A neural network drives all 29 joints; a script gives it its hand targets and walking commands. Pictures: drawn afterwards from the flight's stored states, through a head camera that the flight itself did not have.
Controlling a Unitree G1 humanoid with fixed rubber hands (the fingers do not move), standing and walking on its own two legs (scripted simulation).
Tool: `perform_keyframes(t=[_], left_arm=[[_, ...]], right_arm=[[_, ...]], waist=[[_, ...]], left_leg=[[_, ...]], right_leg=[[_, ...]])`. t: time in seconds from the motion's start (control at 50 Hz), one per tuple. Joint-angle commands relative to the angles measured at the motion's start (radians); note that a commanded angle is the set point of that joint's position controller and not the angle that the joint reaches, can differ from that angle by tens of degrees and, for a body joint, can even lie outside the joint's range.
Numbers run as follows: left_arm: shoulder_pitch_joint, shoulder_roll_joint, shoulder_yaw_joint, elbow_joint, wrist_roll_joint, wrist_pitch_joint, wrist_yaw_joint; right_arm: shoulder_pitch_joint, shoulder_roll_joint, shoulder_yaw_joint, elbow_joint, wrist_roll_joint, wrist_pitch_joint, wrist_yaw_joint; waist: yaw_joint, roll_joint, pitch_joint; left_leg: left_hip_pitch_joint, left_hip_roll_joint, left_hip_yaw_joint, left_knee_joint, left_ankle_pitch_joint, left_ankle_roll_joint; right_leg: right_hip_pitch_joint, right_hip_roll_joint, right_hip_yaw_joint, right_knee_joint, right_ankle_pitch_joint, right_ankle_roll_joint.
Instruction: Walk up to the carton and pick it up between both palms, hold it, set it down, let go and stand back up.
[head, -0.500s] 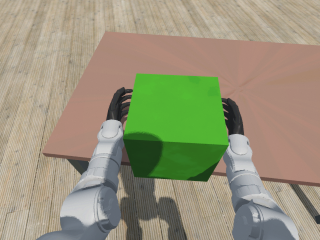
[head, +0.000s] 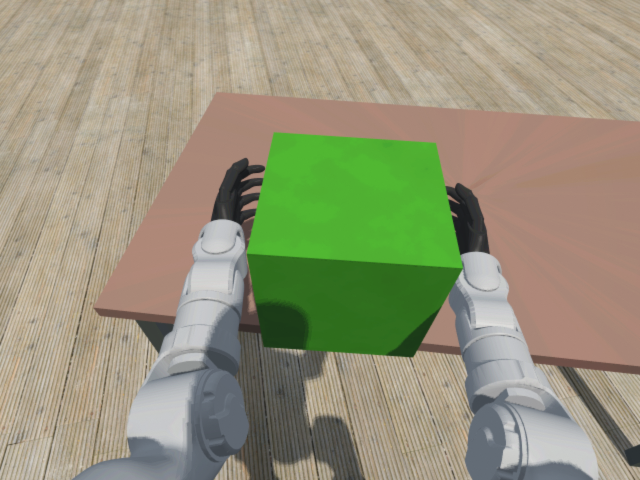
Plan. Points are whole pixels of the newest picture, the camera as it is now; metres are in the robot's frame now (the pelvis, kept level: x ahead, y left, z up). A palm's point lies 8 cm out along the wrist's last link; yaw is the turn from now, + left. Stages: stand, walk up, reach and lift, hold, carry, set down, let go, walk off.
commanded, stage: reach and lift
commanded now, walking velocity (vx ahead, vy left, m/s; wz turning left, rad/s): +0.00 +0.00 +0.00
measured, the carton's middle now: (346, 249) +0.41 +0.00 +0.05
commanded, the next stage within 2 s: hold in 1.84 s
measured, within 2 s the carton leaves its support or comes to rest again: neither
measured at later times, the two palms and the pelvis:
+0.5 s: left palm (222, 220) +0.38 +0.15 +0.14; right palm (481, 241) +0.37 -0.16 +0.12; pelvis +0.00 +0.00 +0.00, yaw +2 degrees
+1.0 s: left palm (214, 215) +0.36 +0.15 +0.17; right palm (496, 237) +0.35 -0.16 +0.15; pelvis -0.01 +0.00 +0.00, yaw +2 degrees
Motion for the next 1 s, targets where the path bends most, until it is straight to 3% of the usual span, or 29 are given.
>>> perform_keyframes(t=[0.0,0.16,0.26,0.52,0.68,0.88,0.98], left_arm=[[-0.405,-0.527,-0.324,-0.105,-0.028,0.027,-0.142],[-0.351,-0.569,-0.5,-0.282,-0.093,0.092,-0.133],[-0.316,-0.579,-0.564,-0.374,-0.121,0.154,-0.135],[-0.303,-0.55,-0.551,-0.495,-0.113,0.293,-0.164],[-0.302,-0.549,-0.557,-0.548,-0.112,0.358,-0.169],[-0.257,-0.53,-0.561,-0.654,-0.1,0.438,-0.179],[-0.286,-0.501,-0.53,-0.642,-0.086,0.462,-0.192]], right_arm=[[-0.624,0.446,0.353,-0.157,0.032,-0.065,0.12],[-0.604,0.437,0.51,-0.265,0.151,-0.045,0.092],[-0.608,0.441,0.611,-0.35,0.235,0.006,0.063],[-0.623,0.413,0.644,-0.433,0.324,0.106,0.042],[-0.65,0.402,0.656,-0.477,0.354,0.139,0.039],[-0.632,0.402,0.711,-0.546,0.409,0.187,0.02],[-0.643,0.398,0.678,-0.536,0.39,0.204,0.025]], waist=[[-0.013,0.022,-0.447],[-0.046,0.04,-0.485],[-0.055,0.028,-0.462],[-0.074,0.024,-0.371],[-0.085,0.022,-0.355],[-0.091,0.017,-0.334],[-0.088,0.019,-0.276]], left_leg=[[0.079,-0.054,0.093,0.007,0.307,-0.058],[0.133,-0.06,0.058,0.05,0.44,-0.078],[0.11,-0.071,0.033,0.046,0.402,-0.067],[0.104,-0.077,0.024,0.0,0.217,-0.042],[0.125,-0.074,0.025,-0.004,0.195,-0.035],[0.129,-0.078,0.03,-0.002,0.223,-0.024],[0.08,-0.076,0.041,-0.04,0.102,-0.01]], right_leg=[[0.293,0.064,-0.077,0.036,0.168,0.003],[0.31,0.079,-0.077,0.054,0.285,-0.002],[0.331,0.076,-0.061,0.06,0.299,0.002],[0.288,0.071,-0.06,0.042,0.135,0.004],[0.275,0.076,-0.068,0.038,0.086,0.0],[0.327,0.079,-0.063,0.045,0.117,-0.001],[0.303,0.068,-0.069,0.035,0.029,0.0]])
